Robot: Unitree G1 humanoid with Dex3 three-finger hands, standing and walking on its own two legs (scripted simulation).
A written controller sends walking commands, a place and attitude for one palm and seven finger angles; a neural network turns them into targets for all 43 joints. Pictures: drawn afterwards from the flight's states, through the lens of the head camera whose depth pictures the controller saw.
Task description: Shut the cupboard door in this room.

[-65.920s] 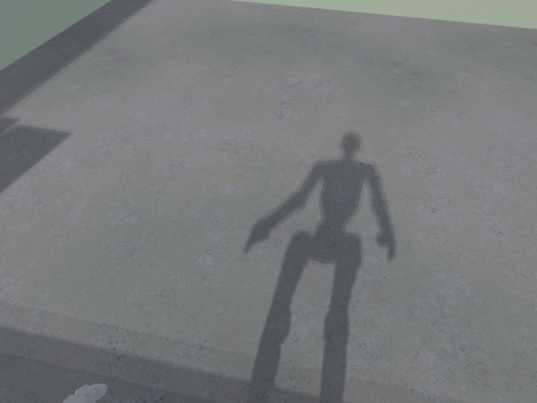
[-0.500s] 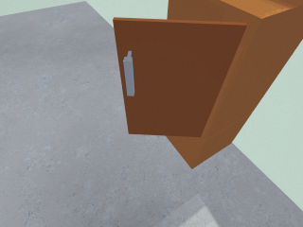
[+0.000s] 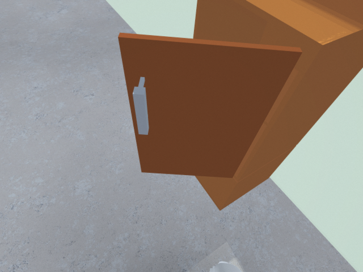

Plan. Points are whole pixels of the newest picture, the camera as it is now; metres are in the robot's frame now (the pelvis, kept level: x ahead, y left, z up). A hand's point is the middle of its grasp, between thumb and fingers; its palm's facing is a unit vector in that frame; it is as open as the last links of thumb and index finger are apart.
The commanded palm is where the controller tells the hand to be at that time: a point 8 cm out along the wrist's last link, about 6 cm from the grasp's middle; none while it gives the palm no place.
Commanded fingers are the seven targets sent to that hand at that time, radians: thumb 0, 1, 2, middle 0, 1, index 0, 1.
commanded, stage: shuffle to correct the standing spot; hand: left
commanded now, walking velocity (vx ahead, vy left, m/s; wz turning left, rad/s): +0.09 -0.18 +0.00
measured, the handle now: (142, 106) +0.49 +0.14 +0.06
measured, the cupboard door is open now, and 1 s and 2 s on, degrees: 56 56 56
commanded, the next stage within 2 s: come to a stop and stand still in 0.04 s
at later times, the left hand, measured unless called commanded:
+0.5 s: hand out of the picture +0.10 +0.11 -0.19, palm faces +0.07 -0.98 -0.20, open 7.3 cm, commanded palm none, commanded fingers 0.00 0.90 0.90 -0.20 -0.30 -0.20 -0.30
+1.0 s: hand out of the picture +0.01 +0.09 -0.19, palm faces +0.09 -0.98 -0.15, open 7.3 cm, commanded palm none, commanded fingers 0.00 0.90 0.90 -0.20 -0.30 -0.20 -0.30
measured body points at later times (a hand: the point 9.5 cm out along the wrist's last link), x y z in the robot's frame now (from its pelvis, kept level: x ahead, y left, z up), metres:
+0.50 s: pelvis +0.06 -0.07 -0.01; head +0.10 -0.06 +0.43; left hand +0.10 +0.16 -0.17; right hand +0.13 -0.30 -0.16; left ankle +0.09 +0.02 -0.74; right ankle +0.05 -0.18 -0.73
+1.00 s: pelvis +0.02 -0.08 +0.00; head +0.03 -0.06 +0.45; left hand +0.01 +0.14 -0.17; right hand +0.08 -0.31 -0.15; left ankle +0.00 +0.03 -0.74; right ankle +0.02 -0.19 -0.74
